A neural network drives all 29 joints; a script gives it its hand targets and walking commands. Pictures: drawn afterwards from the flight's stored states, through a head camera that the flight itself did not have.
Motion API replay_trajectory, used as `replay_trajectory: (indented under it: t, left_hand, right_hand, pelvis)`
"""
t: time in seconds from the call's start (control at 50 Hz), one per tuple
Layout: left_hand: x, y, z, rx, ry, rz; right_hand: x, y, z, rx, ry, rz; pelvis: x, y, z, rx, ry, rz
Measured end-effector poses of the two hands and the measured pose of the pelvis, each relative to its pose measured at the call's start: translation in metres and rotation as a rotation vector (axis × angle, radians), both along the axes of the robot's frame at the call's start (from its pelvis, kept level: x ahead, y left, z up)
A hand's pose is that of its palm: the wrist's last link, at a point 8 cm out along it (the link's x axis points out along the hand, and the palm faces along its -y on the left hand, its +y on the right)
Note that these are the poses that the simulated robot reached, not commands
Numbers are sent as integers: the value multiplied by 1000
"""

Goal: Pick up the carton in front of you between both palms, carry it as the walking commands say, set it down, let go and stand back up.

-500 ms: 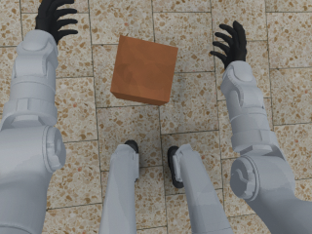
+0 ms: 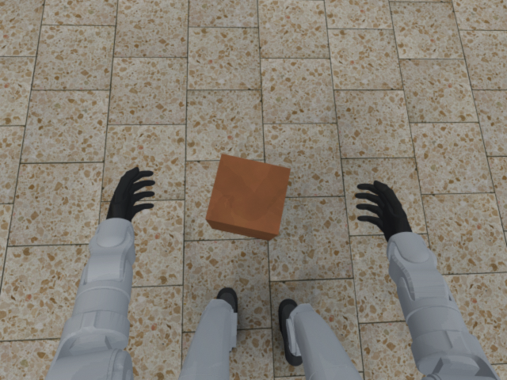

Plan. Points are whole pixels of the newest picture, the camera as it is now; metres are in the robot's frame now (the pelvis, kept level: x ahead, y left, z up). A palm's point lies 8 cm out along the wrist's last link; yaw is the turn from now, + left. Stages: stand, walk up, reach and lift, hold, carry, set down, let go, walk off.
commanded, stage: let go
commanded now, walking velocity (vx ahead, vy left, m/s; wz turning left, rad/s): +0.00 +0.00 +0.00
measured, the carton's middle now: (247, 201) +0.47 +0.01 -0.59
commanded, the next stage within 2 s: stand in 0.92 s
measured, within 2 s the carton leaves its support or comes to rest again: neither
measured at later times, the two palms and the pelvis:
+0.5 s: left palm (101, 302) +0.23 +0.21 -0.01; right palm (478, 316) +0.20 -0.26 -0.01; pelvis +0.05 -0.02 +0.06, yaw -1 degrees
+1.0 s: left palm (90, 340) +0.19 +0.22 -0.02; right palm (496, 324) +0.18 -0.29 -0.02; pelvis +0.04 -0.03 +0.05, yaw -1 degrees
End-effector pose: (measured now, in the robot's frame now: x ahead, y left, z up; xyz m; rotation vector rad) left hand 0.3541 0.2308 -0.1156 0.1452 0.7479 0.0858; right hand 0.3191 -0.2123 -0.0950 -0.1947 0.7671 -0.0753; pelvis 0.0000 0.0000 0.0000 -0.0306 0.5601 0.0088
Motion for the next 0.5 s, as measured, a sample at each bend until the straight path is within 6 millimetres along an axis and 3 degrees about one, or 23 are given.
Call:
replay_trajectory:
  t: [0.32, 0.42, 0.5]
  left_hand:
    - [-79, -13, 75, 11, -2, -20]
    - [-105, -19, 92, 5, -1, -30]
    - [-123, -20, 101, 6, 12, -33]
  right_hand:
    - [-94, -37, 76, -3, 18, -40]
    - [-116, -44, 88, 4, 26, -46]
    - [-122, -46, 89, 8, 34, -23]
  pelvis:
    - [44, -16, 47, 27, -333, -18]
    - [51, -18, 56, 27, -428, -24]
    - [50, -20, 59, 29, -511, -27]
